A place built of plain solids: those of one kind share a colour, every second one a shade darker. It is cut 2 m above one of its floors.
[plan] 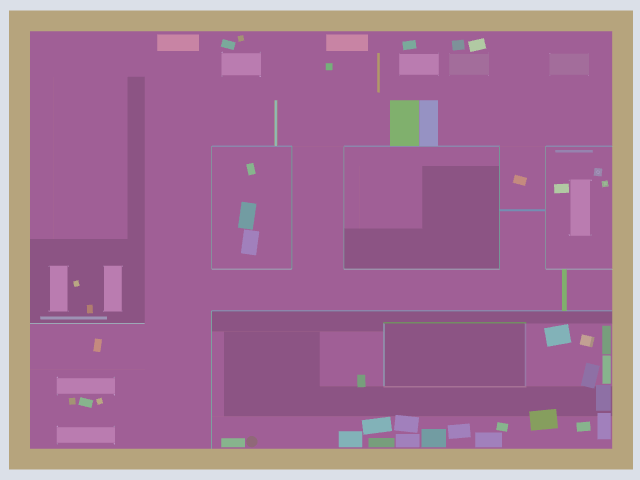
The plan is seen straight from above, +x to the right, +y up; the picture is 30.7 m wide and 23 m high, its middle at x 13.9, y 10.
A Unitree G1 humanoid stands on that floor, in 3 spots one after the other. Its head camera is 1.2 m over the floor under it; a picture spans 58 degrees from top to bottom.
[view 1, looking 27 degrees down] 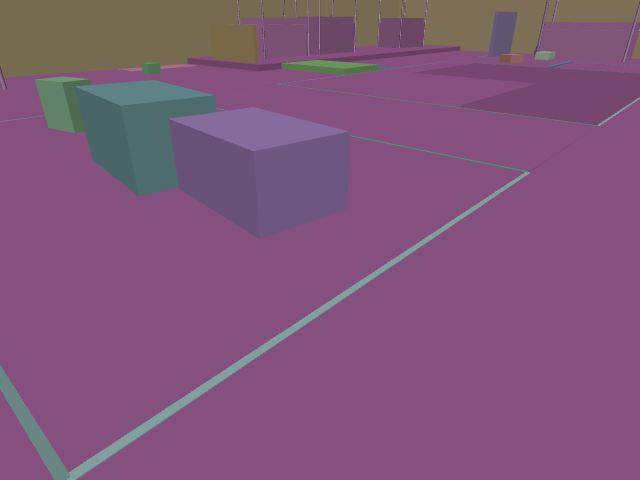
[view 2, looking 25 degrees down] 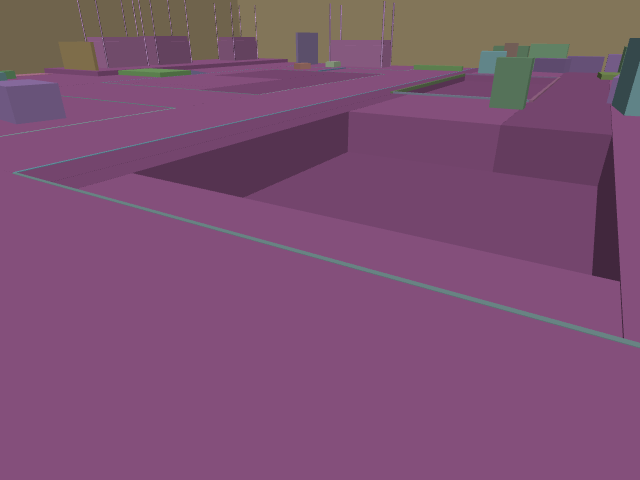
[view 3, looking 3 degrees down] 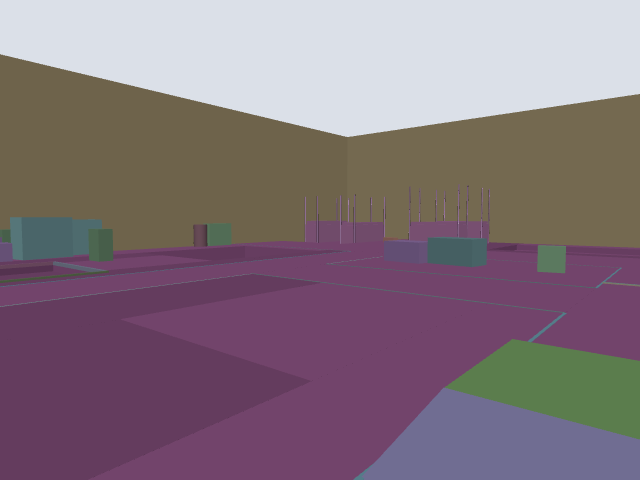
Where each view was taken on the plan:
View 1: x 8.60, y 7.51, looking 42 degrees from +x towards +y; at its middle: floor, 2.64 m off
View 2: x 6.71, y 1.90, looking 31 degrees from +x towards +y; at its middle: floor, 2.84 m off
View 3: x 21.15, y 15.60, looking -140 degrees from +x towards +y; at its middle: piece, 22.70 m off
